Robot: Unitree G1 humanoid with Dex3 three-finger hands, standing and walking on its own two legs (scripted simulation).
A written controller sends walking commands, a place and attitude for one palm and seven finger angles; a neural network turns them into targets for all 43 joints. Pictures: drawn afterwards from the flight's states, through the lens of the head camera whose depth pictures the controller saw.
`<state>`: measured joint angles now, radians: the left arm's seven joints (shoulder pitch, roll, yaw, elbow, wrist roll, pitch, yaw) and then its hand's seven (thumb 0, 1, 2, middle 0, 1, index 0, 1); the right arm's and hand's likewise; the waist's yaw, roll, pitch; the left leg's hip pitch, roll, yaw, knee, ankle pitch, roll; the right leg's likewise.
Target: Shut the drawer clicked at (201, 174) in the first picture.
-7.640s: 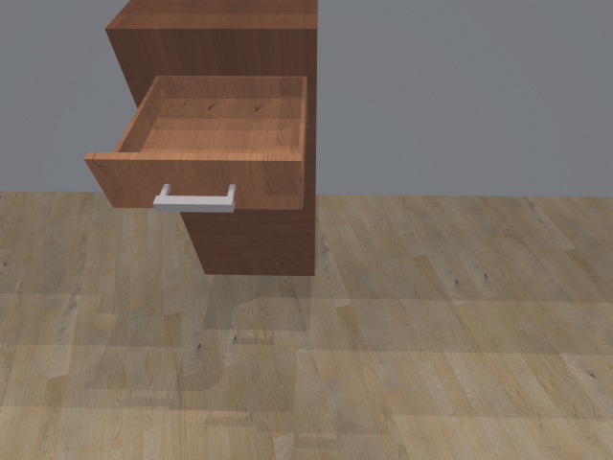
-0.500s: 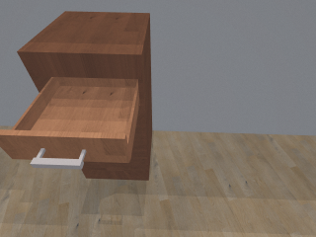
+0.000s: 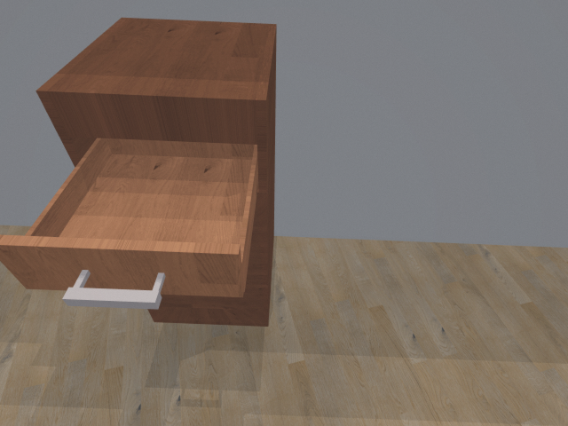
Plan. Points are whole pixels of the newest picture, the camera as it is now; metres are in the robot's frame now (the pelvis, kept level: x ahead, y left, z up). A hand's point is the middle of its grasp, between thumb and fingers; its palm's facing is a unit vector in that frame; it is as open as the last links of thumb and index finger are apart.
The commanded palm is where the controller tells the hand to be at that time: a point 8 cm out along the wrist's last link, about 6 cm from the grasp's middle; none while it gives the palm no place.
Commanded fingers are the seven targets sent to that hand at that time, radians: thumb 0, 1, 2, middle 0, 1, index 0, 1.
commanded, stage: look again from close up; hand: left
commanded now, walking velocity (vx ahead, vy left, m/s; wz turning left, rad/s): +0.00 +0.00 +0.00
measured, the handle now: (118, 287) +0.32 +0.29 -0.01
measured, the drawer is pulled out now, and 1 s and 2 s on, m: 0.29 0.29 0.29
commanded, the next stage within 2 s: shuffle to correct the standing spot in 0.10 s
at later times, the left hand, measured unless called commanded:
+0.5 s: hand out of the picture -0.03 +0.20 -0.19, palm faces +0.10 -0.98 -0.17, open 7.4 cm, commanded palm none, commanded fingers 0.00 0.90 0.90 -0.20 -0.30 -0.20 -0.30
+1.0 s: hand out of the picture +0.04 +0.23 -0.18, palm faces -0.01 -0.97 -0.23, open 7.2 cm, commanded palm none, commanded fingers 0.00 0.90 0.90 -0.20 -0.30 -0.20 -0.30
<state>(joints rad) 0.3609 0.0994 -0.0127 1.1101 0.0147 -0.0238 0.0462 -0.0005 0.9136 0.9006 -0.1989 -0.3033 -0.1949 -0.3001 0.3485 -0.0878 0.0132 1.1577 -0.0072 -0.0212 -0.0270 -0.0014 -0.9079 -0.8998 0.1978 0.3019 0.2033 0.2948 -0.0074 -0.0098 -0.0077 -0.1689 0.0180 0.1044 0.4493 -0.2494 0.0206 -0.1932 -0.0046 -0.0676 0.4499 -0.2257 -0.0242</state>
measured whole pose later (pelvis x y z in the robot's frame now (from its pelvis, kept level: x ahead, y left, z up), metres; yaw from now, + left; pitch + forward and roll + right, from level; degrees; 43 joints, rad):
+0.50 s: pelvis +0.01 +0.04 -0.01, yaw +1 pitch -2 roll -1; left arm 0.37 0.12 0.03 1.08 0.02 0.00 0.05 0.00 0.91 0.90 -0.20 -0.30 -0.20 -0.30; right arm 0.34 -0.14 -0.01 1.11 -0.01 0.02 -0.01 0.00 -0.91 -0.90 0.20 0.30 0.20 0.29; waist 0.01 -0.01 0.02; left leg -0.22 -0.02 0.11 0.55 -0.32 0.06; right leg -0.23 -0.05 -0.06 0.54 -0.28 0.02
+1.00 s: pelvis +0.00 +0.05 -0.01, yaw -1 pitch -2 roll +1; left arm 0.24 0.16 0.01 1.08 0.02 0.01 0.06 0.01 0.95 0.90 -0.20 -0.30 -0.19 -0.30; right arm 0.34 -0.07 0.02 1.13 -0.01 -0.01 -0.03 0.00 -0.90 -0.90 0.20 0.30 0.21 0.30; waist -0.03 -0.02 0.04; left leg -0.19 -0.07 0.16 0.49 -0.28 0.10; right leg -0.24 -0.07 -0.02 0.56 -0.27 0.01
